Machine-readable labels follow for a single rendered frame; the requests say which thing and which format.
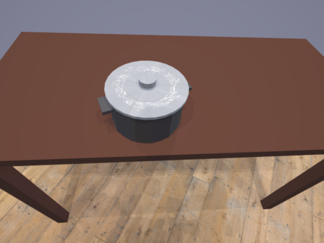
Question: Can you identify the lid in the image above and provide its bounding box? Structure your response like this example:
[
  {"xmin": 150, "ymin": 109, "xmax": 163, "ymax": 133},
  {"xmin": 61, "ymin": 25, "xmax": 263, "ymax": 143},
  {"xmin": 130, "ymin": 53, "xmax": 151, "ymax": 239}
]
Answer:
[{"xmin": 104, "ymin": 61, "xmax": 189, "ymax": 120}]

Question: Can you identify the knob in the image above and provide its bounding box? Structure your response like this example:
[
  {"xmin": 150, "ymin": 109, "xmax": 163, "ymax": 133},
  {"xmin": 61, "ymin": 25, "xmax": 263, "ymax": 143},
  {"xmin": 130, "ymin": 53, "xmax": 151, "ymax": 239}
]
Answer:
[{"xmin": 138, "ymin": 72, "xmax": 156, "ymax": 89}]

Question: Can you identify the pot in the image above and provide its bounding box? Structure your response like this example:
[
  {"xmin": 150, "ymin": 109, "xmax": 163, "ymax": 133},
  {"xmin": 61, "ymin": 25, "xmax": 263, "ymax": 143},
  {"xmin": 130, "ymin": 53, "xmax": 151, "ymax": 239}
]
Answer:
[{"xmin": 97, "ymin": 83, "xmax": 192, "ymax": 143}]

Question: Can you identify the table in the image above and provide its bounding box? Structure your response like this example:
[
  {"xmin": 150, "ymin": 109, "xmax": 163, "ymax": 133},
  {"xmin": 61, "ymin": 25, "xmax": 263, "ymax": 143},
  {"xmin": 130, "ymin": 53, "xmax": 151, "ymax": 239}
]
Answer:
[{"xmin": 0, "ymin": 32, "xmax": 324, "ymax": 223}]

